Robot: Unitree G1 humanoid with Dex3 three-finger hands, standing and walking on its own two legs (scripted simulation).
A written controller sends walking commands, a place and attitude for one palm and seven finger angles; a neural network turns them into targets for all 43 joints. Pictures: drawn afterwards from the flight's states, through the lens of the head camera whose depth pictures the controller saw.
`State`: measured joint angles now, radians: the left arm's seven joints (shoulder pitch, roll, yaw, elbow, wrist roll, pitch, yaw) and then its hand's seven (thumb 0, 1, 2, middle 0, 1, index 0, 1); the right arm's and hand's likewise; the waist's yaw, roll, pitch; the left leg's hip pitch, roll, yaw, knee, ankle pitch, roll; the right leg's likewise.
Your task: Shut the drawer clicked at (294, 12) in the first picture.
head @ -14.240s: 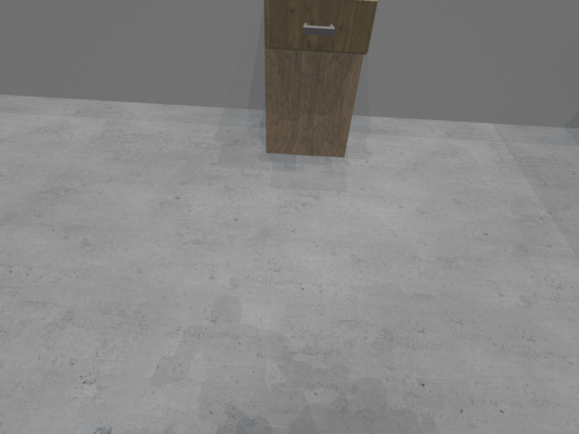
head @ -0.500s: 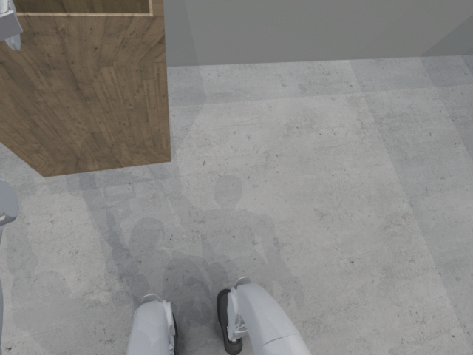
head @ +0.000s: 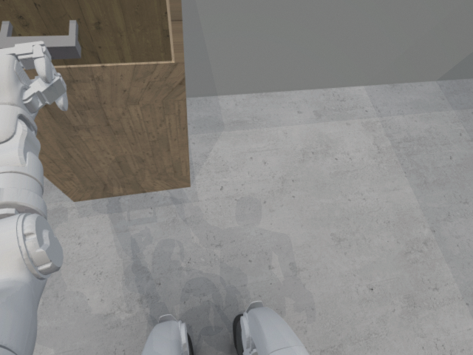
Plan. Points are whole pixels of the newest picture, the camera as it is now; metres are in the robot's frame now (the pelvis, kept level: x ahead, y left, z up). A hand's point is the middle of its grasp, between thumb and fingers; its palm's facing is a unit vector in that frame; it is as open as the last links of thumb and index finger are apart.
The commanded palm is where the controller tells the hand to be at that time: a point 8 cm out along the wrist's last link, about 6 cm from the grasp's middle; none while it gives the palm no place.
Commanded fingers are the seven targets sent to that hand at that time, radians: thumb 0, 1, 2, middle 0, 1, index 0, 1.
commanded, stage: draw the hand back to the body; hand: left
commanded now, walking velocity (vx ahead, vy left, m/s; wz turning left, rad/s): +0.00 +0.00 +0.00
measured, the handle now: (39, 37) +0.63 +0.25 +0.08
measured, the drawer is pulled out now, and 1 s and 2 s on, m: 0.00 0.00 0.00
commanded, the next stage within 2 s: step back with the hand held close in 1.48 s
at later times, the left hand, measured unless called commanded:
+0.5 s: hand (26, 126) +0.43 +0.22 +0.12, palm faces +0.09 -1.00 -0.03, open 3.3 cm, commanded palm +0.38 +0.26 +0.13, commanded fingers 0.00 0.90 0.90 -1.40 -1.60 -1.40 -1.60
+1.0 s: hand out of the picture +0.27 +0.23 +0.19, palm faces +0.37 -0.88 -0.28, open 3.3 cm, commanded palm +0.22 +0.26 +0.21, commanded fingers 0.00 0.90 0.90 -1.40 -1.60 -1.40 -1.60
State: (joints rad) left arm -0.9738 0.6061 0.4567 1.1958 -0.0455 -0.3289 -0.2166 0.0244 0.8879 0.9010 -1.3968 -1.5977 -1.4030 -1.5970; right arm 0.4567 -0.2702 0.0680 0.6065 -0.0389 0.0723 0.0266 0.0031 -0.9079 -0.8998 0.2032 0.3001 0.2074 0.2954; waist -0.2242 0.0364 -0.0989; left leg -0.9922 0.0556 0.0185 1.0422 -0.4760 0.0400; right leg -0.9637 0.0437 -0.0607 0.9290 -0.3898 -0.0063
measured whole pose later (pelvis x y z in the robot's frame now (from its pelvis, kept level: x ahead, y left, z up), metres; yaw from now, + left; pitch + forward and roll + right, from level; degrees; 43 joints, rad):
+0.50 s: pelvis +0.04 -0.01 +0.04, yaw +2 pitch +14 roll -2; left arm -0.38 0.36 0.32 0.61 -0.21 -0.26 -0.22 0.02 0.90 0.90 -1.40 -1.60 -1.40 -1.60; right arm 0.33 -0.25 0.03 0.57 0.04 0.06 0.00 0.01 -0.91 -0.90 0.20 0.30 0.21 0.30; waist -0.08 0.04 -0.12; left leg -0.60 0.03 0.02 0.81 -0.44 0.02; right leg -0.59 0.03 -0.05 0.73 -0.38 -0.01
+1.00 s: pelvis +0.02 -0.02 +0.07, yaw +3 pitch -3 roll +0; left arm 0.14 0.31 0.19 -0.03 -0.07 -0.07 0.08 0.02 0.90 0.90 -1.40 -1.60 -1.40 -1.60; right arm 0.17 -0.24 0.06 0.61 0.02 -0.03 -0.07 0.01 -0.91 -0.90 0.20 0.30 0.21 0.30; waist 0.04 0.06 0.00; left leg -0.12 0.00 0.02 0.43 -0.26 0.01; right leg -0.13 0.01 -0.05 0.42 -0.24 -0.03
